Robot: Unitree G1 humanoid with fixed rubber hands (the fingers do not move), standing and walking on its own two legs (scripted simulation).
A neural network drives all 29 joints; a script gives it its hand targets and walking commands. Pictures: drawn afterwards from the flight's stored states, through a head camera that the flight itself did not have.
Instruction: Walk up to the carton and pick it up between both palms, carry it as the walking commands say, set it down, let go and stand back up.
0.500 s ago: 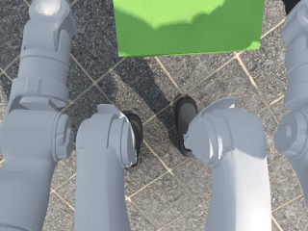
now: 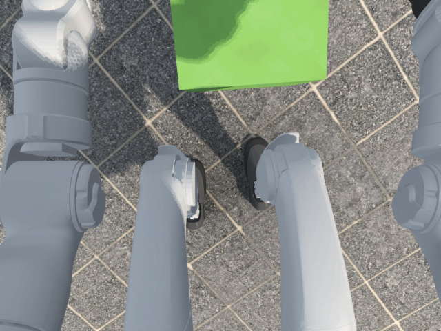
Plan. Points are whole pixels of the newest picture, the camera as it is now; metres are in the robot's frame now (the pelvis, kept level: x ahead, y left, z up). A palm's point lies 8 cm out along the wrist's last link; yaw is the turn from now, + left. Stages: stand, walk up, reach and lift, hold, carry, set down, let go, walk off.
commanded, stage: set down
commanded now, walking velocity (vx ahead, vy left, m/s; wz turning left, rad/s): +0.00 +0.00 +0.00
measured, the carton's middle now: (243, 13) +0.57 -0.06 -0.38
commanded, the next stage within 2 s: let go in 0.62 s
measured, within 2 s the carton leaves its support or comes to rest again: neither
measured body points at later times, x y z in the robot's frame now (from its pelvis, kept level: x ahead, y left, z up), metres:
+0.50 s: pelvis +0.02 +0.00 +0.13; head +0.36 -0.02 +0.41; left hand +0.58 +0.17 +0.02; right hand +0.53 -0.29 +0.01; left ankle +0.11 +0.10 -0.46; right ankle +0.15 -0.10 -0.46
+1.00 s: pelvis +0.10 -0.01 +0.21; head +0.34 -0.02 +0.59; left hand +0.51 +0.20 +0.10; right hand +0.47 -0.30 +0.10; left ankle +0.11 +0.10 -0.46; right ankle +0.15 -0.10 -0.46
